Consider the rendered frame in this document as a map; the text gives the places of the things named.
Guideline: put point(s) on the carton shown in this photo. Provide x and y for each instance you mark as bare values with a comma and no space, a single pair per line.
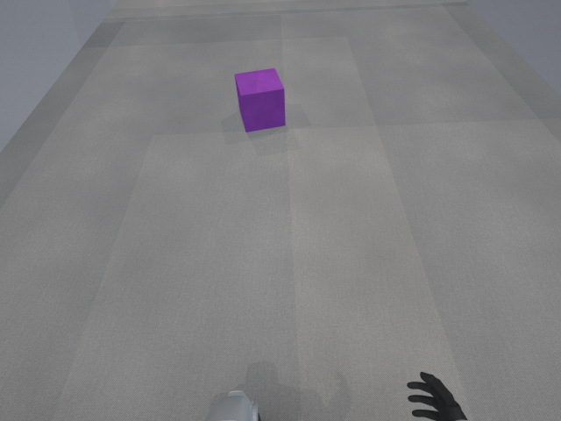
261,99

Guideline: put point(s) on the robot right hand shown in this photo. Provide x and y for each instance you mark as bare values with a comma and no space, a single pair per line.
443,400

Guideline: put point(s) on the left robot shin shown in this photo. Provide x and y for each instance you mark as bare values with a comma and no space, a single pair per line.
237,393

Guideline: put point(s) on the left robot thigh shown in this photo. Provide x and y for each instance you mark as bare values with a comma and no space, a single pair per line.
233,408

